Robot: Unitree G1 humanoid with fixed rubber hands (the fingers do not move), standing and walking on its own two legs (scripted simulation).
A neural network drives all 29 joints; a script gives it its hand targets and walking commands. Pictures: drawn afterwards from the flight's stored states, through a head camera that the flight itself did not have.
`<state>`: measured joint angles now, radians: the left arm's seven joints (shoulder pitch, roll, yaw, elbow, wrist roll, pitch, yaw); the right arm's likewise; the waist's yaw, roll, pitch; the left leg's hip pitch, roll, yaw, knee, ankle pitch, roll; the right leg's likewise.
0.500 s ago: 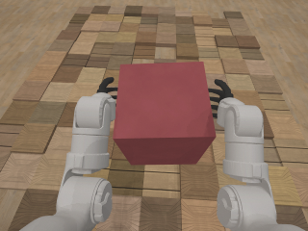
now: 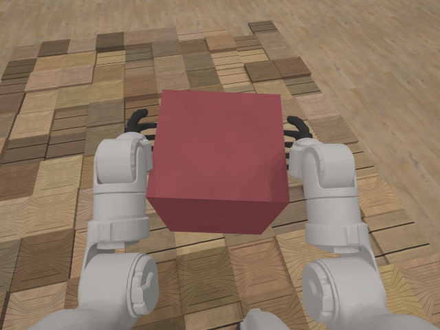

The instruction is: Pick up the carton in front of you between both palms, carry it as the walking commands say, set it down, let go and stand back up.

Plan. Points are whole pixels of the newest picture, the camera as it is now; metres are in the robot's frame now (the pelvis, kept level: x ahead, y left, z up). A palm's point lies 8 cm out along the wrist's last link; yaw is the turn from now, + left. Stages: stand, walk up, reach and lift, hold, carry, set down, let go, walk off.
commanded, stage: carry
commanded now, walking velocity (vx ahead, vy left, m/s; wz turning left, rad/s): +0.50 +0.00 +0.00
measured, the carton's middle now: (218, 171) +0.40 -0.04 +0.03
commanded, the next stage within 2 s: none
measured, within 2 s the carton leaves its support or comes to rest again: neither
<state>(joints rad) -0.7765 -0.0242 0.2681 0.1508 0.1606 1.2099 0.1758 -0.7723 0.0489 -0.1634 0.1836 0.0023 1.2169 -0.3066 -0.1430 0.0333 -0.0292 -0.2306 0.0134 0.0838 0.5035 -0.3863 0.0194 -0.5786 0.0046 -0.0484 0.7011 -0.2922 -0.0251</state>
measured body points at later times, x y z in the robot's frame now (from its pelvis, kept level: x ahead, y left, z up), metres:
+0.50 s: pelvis +0.34 +0.03 +0.01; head +0.41 +0.04 +0.46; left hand +0.74 +0.22 +0.15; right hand +0.76 -0.07 +0.14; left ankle +0.38 +0.08 -0.72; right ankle +0.25 -0.11 -0.63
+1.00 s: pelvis +0.66 +0.01 -0.01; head +0.72 +0.01 +0.44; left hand +1.04 +0.20 +0.13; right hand +1.08 -0.08 +0.12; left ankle +0.54 +0.12 -0.65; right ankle +0.72 -0.03 -0.74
